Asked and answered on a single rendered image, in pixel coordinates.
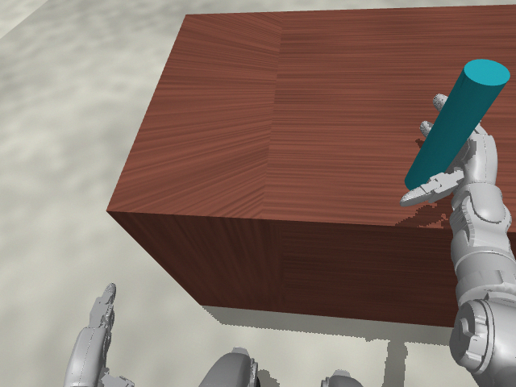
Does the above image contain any right robot arm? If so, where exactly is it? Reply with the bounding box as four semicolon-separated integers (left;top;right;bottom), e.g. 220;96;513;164
449;183;516;387

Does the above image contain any left robot hand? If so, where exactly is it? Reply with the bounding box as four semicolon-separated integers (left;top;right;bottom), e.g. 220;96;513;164
63;283;135;387

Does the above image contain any can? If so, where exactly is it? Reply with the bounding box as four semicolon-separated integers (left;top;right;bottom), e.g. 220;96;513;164
405;59;510;190

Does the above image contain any right robot hand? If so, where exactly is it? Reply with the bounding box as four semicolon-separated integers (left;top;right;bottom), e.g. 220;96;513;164
400;94;497;206

